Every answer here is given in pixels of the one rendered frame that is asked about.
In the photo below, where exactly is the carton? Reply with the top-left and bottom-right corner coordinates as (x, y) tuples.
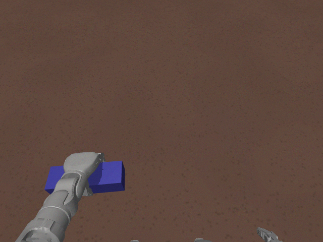
(44, 161), (125, 194)

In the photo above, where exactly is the left robot arm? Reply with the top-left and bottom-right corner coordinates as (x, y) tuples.
(15, 170), (88, 242)

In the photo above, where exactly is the left robot hand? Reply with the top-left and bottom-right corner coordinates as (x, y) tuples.
(64, 152), (106, 196)

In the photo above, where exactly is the right robot hand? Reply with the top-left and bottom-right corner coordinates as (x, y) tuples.
(256, 227), (283, 242)

